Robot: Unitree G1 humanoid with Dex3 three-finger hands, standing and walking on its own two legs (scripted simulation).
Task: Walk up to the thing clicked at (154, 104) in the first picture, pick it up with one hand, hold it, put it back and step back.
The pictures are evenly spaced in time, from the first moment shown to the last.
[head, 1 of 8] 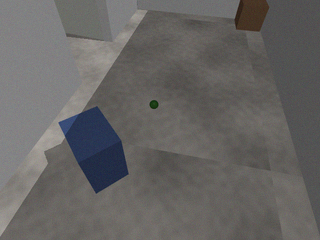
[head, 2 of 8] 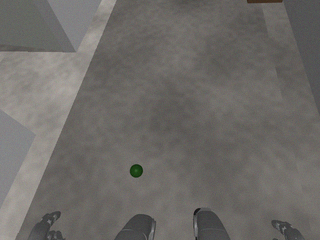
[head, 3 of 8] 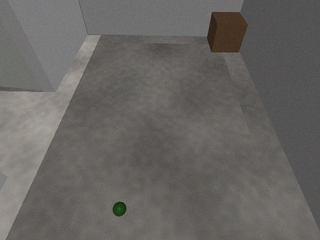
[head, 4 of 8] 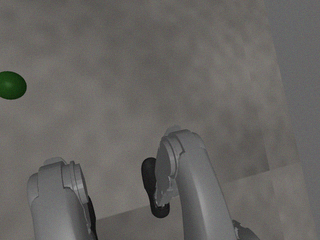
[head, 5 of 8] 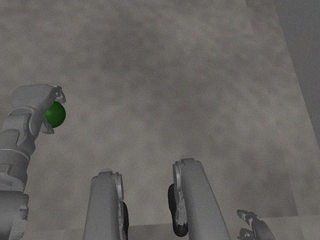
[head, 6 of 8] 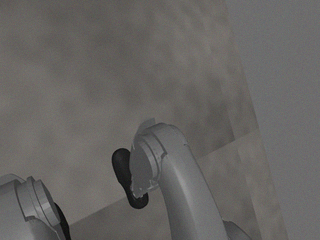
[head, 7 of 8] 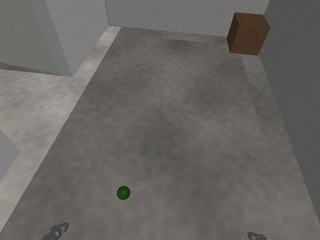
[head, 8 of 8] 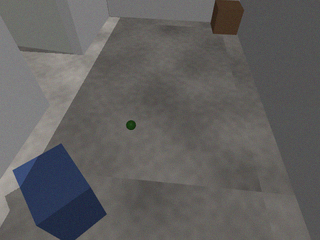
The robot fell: no
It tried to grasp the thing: yes
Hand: left
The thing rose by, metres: 0.67
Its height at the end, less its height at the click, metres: +0.00
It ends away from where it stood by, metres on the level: 0.01
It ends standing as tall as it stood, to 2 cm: yes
